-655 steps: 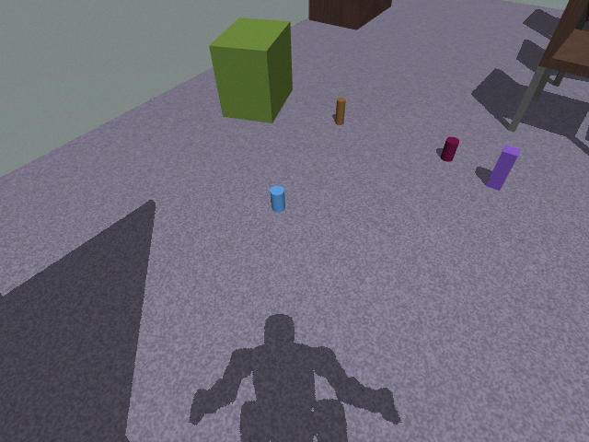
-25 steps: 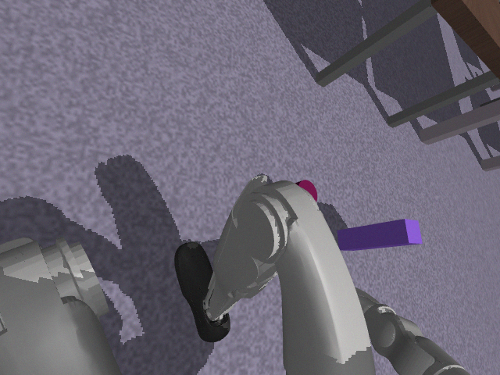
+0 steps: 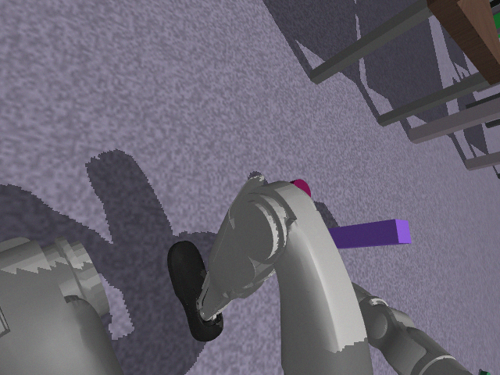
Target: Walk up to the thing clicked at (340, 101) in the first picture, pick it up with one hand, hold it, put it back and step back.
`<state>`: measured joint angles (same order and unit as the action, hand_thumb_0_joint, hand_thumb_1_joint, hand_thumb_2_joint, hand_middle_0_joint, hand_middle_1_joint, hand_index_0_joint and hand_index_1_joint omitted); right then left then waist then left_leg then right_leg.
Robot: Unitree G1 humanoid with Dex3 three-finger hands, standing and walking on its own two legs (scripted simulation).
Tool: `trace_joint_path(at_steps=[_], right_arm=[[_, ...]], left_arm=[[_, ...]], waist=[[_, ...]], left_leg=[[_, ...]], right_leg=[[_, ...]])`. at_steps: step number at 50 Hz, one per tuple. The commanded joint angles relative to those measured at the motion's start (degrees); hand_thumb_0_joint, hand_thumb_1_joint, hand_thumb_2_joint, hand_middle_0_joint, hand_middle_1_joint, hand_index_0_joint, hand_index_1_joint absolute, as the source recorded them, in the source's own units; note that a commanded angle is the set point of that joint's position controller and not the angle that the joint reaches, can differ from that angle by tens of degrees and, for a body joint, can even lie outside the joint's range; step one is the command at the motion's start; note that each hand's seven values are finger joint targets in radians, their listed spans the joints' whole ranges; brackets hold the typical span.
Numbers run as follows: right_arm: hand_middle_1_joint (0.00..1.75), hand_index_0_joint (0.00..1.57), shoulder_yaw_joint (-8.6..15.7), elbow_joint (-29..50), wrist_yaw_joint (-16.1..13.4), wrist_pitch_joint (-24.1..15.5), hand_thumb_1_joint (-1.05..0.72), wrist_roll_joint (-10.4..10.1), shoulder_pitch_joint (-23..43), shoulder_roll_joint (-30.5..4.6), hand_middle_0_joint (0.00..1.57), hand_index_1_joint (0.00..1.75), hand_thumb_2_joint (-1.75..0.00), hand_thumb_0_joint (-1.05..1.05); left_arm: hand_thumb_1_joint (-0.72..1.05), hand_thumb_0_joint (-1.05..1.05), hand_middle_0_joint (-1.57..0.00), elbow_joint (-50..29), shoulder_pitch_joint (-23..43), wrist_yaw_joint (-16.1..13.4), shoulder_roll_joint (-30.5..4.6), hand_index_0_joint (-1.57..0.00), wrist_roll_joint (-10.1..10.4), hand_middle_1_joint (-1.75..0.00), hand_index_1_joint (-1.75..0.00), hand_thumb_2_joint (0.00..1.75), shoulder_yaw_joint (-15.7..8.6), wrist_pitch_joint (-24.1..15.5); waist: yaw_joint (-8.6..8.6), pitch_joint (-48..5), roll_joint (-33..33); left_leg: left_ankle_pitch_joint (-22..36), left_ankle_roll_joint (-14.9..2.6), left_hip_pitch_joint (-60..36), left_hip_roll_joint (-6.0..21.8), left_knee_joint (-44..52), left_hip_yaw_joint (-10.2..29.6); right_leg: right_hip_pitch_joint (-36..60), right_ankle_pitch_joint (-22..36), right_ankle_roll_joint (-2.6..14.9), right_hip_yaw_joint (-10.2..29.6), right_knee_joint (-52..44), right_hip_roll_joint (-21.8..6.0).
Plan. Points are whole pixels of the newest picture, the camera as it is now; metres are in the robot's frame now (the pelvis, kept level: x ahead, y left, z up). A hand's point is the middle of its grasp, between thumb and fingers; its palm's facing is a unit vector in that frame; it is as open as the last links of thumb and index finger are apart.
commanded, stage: close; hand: left
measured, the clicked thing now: out of the picture +0.48 +0.30 -0.22
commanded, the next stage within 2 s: settle in 0.56 s
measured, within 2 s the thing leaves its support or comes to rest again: leaves its support in 0.80 s
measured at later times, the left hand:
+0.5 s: hand out of the picture +0.45 +0.30 -0.19, palm faces +0.38 -0.92 -0.02, open 8.7 cm
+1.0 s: hand out of the picture +0.46 +0.30 -0.17, palm faces +0.38 -0.92 +0.00, open 9.2 cm
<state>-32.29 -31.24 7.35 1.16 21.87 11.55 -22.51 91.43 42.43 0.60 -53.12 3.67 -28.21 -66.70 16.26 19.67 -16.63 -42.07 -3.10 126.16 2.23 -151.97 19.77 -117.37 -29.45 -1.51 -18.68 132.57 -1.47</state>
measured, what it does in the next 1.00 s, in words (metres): stands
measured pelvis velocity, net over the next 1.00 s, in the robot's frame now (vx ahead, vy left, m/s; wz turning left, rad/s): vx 0.00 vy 0.00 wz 0.00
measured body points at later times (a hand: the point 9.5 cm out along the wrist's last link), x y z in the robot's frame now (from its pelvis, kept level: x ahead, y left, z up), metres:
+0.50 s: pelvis +0.00 +0.00 +0.00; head +0.25 +0.20 +0.32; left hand +0.42 +0.35 -0.18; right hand +0.17 -0.24 -0.03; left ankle +0.08 +0.11 -0.26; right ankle +0.17 -0.11 -0.26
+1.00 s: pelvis +0.00 +0.00 +0.01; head +0.25 +0.20 +0.32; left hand +0.43 +0.35 -0.17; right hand +0.17 -0.25 -0.02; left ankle +0.08 +0.11 -0.26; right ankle +0.17 -0.11 -0.26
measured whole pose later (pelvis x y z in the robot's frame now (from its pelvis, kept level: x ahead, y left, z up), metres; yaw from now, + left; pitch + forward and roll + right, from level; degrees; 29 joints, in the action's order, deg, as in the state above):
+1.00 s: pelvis +0.00 +0.00 +0.01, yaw +0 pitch +14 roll -20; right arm -31.9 -31.5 7.2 2.8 21.2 10.7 -22.0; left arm 88.3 47.3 1.2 -54.3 3.1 -26.5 -62.9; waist 16.6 19.2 -15.9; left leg -42.2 -3.0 126.3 1.9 -150.5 19.6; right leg -117.4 -30.0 -1.6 -18.6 131.3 -1.4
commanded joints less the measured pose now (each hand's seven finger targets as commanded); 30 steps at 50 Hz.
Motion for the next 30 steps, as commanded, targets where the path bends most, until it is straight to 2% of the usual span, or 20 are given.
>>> trace_joint_path(at_steps=[1,4,6,12,13,14,15,19,23,30], right_arm=[[0.30,0.20,6.60,-0.42,-1.06,1.00,-0.88,0.60,-2.70,-21.16,0.20,0.30,-0.90,0.00],[0.30,0.20,6.63,-0.85,-0.99,1.08,-0.87,0.70,-3.07,-21.62,0.20,0.30,-0.90,0.00],[0.30,0.20,6.44,-0.68,-1.01,1.36,-0.87,0.67,-3.13,-21.35,0.20,0.30,-0.90,0.00],[0.30,0.20,6.12,-0.86,-0.97,1.53,-0.86,0.71,-3.02,-21.04,0.20,0.30,-0.90,0.00],[0.30,0.20,5.88,-0.98,-0.98,1.53,-0.86,0.61,-2.95,-20.91,0.20,0.30,-0.90,0.00],[0.30,0.20,5.91,-0.96,-1.03,1.65,-0.86,0.78,-3.19,-20.99,0.20,0.30,-0.90,0.00],[0.30,0.20,5.93,-0.96,-1.02,1.61,-0.86,0.72,-2.63,-20.67,0.20,0.30,-0.89,0.00],[0.30,0.20,6.04,-1.33,-1.05,1.62,-0.86,0.74,-3.15,-20.86,0.20,0.30,-0.89,0.00],[0.30,0.20,5.74,-0.98,-1.10,1.84,-0.87,0.64,-3.30,-20.94,0.20,0.30,-0.90,0.00],[0.30,0.20,5.86,-1.38,-1.22,1.89,-0.88,0.67,-3.20,-21.35,0.20,0.30,-0.90,0.00]], left_arm=[[-0.02,0.00,-0.34,-7.06,12.79,-0.56,-7.90,-0.32,-0.50,-0.35,-0.37,0.44,0.75,-3.93],[0.11,0.00,-0.40,-6.59,13.57,-0.65,-7.36,-0.38,-0.62,-0.40,-0.42,0.50,1.27,-3.84],[0.16,0.00,-0.42,-6.82,13.37,-0.73,-7.90,-0.40,-0.66,-0.42,-0.44,0.53,1.32,-3.61],[0.40,0.00,-0.57,-6.23,14.69,-1.23,-7.62,-0.54,-0.04,-0.55,-0.57,0.66,1.06,-3.27],[0.42,0.00,-0.59,-6.32,14.62,-1.29,-8.44,-0.56,-0.04,-0.57,-0.60,0.69,1.34,-3.25],[0.45,0.00,-0.62,-6.27,15.18,-1.21,-8.07,-0.59,-0.15,-0.59,-0.61,0.71,1.54,-3.29],[0.48,0.00,-0.64,-6.65,14.67,-1.17,-8.11,-0.60,-0.32,-0.60,-0.62,0.71,1.95,-3.25],[0.58,0.00,-0.72,-6.25,15.43,-1.05,-7.66,-0.70,-0.43,-0.70,-0.72,0.80,2.28,-2.92],[0.51,0.00,-0.89,-6.03,16.12,-1.26,-8.53,-0.87,-0.46,-0.89,-0.91,0.95,1.93,-2.57],[0.48,0.00,-1.09,-6.55,17.48,-0.99,-9.04,-1.07,-1.02,-1.11,-1.13,1.10,2.62,-2.52]], waist=[[8.99,-29.67,34.79],[9.93,-30.12,34.89],[9.60,-31.60,34.37],[9.90,-31.25,32.69],[9.56,-31.29,33.29],[10.06,-31.56,32.99],[9.55,-31.38,33.04],[10.00,-31.40,34.04],[10.06,-31.37,33.28],[10.63,-30.74,35.55]], left_leg=[[8.05,4.91,-22.89,2.64,22.52,-0.76],[9.20,5.09,-23.85,2.72,22.45,-0.10],[11.24,4.93,-24.31,2.61,21.88,-0.47],[10.00,4.44,-22.48,2.32,21.17,-1.10],[9.58,4.28,-21.94,2.22,21.07,-1.49],[9.87,4.29,-21.93,2.17,20.86,-1.51],[9.41,4.14,-21.71,2.15,20.76,-1.82],[9.61,4.38,-22.68,2.19,21.14,-1.54],[9.22,4.35,-22.18,2.25,21.55,-1.21],[8.84,4.88,-24.70,2.79,22.53,-0.07]], right_leg=[[14.26,5.70,1.35,-1.88,-6.44,4.16],[14.36,6.72,1.15,-2.14,-6.22,4.09],[15.56,8.06,1.12,-1.92,-6.33,4.18],[16.05,7.52,1.09,-1.69,-7.44,4.43],[16.42,7.21,1.21,-1.40,-7.61,4.52],[16.65,7.60,1.12,-1.49,-7.80,4.52],[16.52,7.24,1.19,-1.28,-7.89,4.63],[16.08,7.19,1.23,-1.45,-7.84,4.52],[16.03,6.70,1.34,-1.60,-8.09,4.54],[13.89,6.24,1.40,-1.86,-7.66,4.37]])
